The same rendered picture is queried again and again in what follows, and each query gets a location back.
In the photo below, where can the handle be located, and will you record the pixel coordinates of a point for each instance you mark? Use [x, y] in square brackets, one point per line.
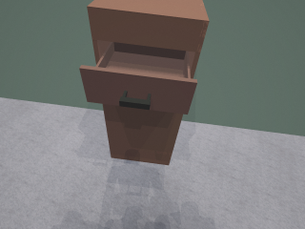
[136, 103]

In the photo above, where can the cabinet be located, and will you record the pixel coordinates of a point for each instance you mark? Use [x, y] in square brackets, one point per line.
[139, 134]

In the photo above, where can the drawer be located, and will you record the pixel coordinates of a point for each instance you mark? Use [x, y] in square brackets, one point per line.
[141, 70]

